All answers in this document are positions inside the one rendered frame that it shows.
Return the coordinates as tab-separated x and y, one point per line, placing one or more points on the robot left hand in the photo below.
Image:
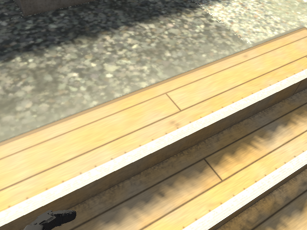
50	220

